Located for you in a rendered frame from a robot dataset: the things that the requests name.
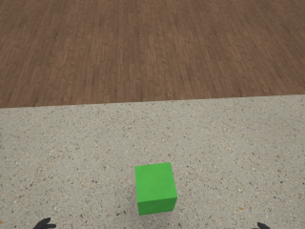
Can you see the left robot hand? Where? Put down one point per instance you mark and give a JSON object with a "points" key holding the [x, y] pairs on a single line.
{"points": [[43, 224]]}

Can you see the carton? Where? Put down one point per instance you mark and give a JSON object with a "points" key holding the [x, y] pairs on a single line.
{"points": [[155, 188]]}

